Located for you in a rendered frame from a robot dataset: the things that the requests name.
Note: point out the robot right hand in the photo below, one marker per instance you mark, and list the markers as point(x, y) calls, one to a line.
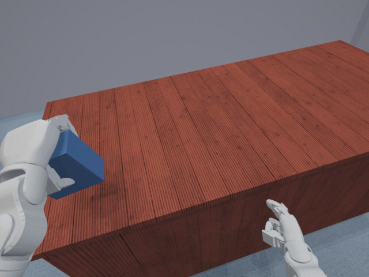
point(285, 230)

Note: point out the table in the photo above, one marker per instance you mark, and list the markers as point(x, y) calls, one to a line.
point(191, 159)

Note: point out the robot right forearm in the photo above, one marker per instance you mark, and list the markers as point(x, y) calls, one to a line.
point(300, 261)

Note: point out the sponge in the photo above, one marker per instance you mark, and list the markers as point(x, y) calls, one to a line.
point(72, 158)

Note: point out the robot left hand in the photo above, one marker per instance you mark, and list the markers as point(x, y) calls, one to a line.
point(34, 143)

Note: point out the robot left forearm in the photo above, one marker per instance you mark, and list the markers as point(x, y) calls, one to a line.
point(23, 224)

